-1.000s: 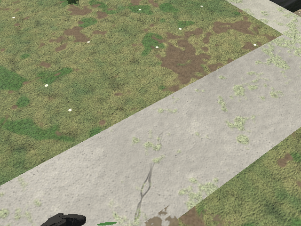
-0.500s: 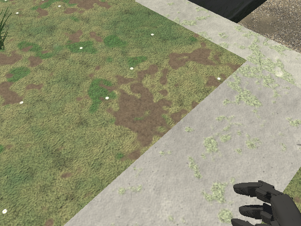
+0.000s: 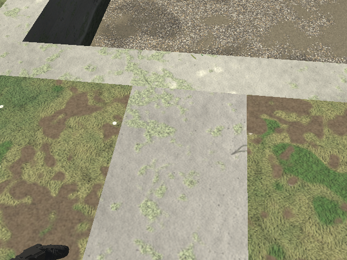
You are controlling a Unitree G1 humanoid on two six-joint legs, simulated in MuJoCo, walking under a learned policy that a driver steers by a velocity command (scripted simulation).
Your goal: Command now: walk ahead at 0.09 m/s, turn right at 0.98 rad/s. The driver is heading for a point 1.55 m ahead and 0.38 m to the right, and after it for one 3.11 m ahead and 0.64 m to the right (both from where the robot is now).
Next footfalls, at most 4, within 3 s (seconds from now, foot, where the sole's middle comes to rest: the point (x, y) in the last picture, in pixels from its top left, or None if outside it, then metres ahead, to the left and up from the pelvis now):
0.04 right None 0.13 -0.10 -0.77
0.44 left None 0.15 0.10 -0.77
0.78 right None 0.00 -0.06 -0.77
1.12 left None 0.27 0.09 -0.77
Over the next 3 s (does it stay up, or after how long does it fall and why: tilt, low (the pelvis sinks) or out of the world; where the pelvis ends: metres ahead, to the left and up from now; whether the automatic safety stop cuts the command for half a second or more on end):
stays up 1.36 -0.36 -0.02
